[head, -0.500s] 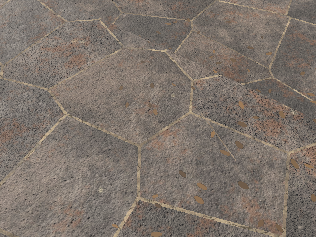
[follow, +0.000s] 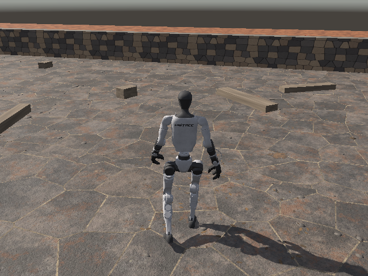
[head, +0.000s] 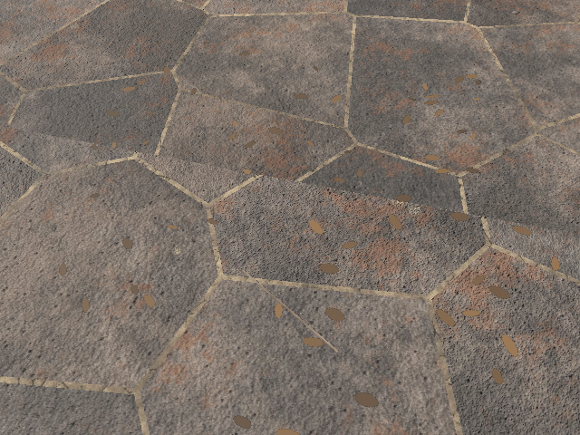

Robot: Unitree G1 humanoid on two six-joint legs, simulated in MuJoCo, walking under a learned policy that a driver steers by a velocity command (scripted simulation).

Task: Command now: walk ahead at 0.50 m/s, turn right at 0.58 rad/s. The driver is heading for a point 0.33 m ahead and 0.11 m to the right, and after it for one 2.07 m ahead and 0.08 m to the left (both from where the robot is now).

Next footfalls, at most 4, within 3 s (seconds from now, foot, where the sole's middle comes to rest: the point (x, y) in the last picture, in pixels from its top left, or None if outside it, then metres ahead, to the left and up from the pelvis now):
0.44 left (264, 426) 0.46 0.08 -0.75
0.88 right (399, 365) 0.59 -0.23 -0.75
1.26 left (287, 343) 0.65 0.03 -0.75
1.76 right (374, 322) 0.70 -0.18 -0.75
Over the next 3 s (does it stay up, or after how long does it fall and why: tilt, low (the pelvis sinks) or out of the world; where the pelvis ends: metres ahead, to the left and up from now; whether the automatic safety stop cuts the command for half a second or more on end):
stays up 1.31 0.06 -0.12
